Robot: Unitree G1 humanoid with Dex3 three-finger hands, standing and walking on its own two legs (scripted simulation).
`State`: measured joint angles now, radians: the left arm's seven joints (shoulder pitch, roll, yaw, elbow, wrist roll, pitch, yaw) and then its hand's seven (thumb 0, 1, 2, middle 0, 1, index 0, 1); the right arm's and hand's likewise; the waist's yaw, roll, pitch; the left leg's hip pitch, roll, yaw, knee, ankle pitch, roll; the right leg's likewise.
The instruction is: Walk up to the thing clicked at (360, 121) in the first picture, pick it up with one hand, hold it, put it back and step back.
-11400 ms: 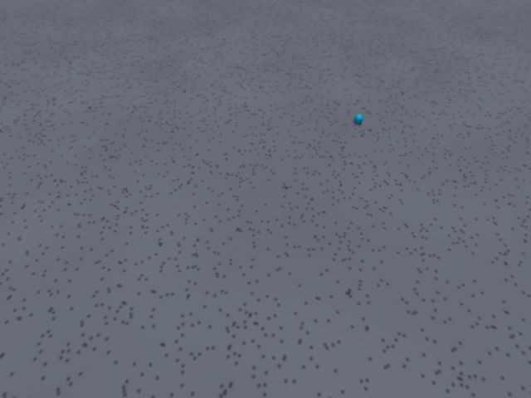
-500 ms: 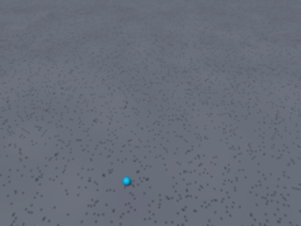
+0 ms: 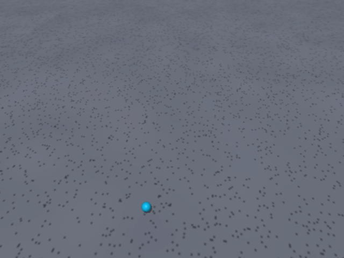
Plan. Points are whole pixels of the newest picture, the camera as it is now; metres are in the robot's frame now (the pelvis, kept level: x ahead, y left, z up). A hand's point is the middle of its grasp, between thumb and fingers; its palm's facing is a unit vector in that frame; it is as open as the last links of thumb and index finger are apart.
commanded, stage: stand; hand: left
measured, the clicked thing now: (146, 206) +0.52 +0.16 -0.75
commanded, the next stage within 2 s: none
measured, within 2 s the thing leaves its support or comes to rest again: neither
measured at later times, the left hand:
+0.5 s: hand out of the picture +0.09 +0.25 -0.15, palm faces -0.01 -0.94 -0.34, open 7.4 cm
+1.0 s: hand out of the picture +0.10 +0.25 -0.15, palm faces -0.01 -0.94 -0.34, open 7.4 cm
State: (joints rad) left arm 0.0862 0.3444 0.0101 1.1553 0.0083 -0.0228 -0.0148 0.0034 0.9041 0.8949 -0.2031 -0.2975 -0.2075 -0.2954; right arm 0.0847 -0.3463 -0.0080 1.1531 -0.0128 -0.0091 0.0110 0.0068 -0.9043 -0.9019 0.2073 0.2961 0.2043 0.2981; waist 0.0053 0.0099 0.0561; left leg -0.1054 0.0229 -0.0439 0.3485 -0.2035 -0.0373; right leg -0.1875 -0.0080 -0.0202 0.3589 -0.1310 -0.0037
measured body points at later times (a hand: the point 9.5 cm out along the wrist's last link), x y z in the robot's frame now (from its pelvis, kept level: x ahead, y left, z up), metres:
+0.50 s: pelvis +0.01 +0.00 +0.00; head +0.02 -0.01 +0.45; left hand +0.09 +0.30 -0.13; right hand +0.09 -0.30 -0.14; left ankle -0.01 +0.15 -0.75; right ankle +0.04 -0.11 -0.75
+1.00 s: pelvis +0.02 +0.00 +0.00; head +0.04 -0.01 +0.45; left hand +0.10 +0.30 -0.13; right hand +0.10 -0.30 -0.14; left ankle -0.01 +0.15 -0.75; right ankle +0.04 -0.11 -0.75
